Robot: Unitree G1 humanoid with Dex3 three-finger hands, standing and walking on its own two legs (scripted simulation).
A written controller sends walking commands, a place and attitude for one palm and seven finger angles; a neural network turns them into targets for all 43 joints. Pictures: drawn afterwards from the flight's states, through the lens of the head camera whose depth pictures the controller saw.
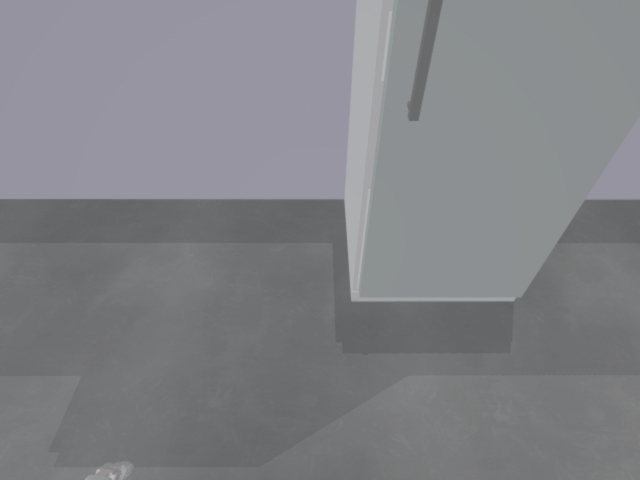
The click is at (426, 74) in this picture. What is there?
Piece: fridge door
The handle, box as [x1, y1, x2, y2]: [407, 0, 442, 120]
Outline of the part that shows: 442,0 428,0 411,99 407,103 409,110 409,120 418,120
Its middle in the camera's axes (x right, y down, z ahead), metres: +0.20 -0.35 +0.76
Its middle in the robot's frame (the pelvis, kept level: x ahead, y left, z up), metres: +0.83 -0.16 +0.17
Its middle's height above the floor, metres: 0.94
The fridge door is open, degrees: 0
